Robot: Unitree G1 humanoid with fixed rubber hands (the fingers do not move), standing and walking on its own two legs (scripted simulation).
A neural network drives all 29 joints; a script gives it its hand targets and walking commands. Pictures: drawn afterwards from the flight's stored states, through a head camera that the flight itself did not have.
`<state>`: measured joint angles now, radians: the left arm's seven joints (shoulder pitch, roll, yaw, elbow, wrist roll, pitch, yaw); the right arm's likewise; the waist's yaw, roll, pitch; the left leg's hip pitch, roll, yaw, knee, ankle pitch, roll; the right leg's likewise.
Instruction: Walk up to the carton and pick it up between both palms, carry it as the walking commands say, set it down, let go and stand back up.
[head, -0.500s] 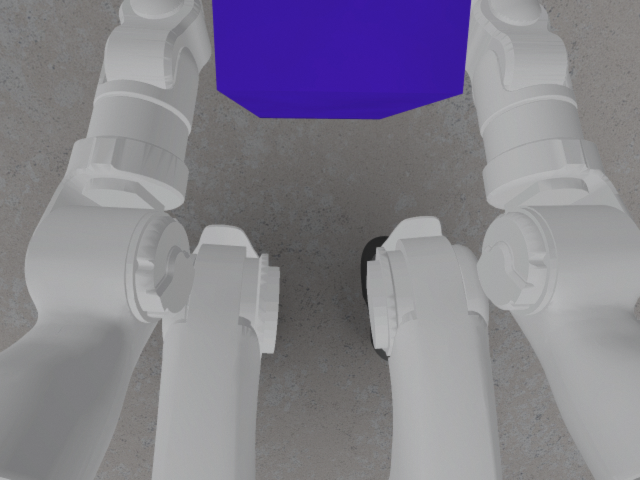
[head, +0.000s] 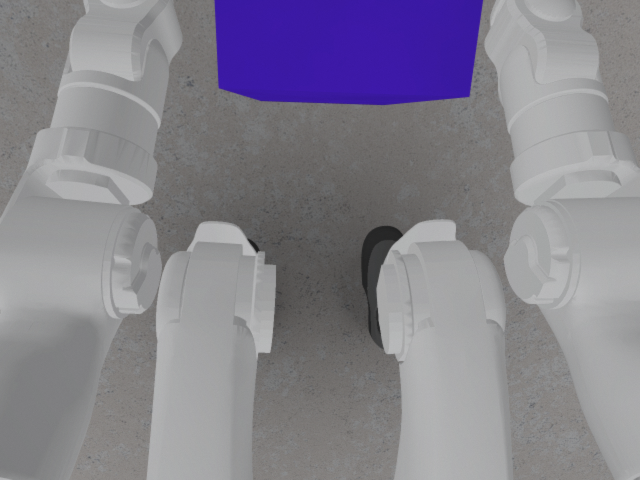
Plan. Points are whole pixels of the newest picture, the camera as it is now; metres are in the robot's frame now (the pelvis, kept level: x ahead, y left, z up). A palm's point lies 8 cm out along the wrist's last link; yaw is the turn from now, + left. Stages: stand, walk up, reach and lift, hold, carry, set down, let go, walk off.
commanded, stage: set down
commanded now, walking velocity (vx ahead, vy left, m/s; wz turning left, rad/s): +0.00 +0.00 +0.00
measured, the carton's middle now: out of the picture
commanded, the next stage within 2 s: let go in 1.38 s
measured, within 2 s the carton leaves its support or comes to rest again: neither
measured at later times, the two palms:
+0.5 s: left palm out of the picture +0.56 +0.14 -0.09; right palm out of the picture +0.55 -0.19 -0.09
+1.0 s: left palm out of the picture +0.56 +0.15 +0.06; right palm out of the picture +0.55 -0.20 +0.05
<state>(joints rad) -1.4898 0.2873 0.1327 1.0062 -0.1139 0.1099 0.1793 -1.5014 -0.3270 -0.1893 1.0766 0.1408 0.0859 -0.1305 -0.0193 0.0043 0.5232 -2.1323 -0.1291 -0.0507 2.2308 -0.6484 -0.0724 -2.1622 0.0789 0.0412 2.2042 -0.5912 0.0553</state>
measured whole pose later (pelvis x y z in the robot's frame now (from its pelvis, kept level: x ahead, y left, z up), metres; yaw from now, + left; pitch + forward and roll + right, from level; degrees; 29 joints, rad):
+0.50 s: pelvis -0.02 +0.00 +0.05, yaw +0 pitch +31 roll +1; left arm -1.45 0.33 0.15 0.71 -0.17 0.30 0.20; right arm -1.46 -0.37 -0.14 0.75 0.20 0.29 -0.17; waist -0.02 0.01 0.53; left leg -2.00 -0.09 -0.03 2.05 -0.59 -0.06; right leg -2.04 0.08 0.05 2.03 -0.53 0.04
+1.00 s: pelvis -0.02 +0.00 +0.18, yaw +0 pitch +31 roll +1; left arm -1.44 0.35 0.17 0.60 -0.14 0.42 0.17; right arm -1.44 -0.38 -0.18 0.64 0.16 0.41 -0.14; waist -0.02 0.00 0.53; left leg -1.66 -0.08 -0.05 1.57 -0.45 -0.04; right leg -1.69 0.06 0.06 1.55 -0.40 0.03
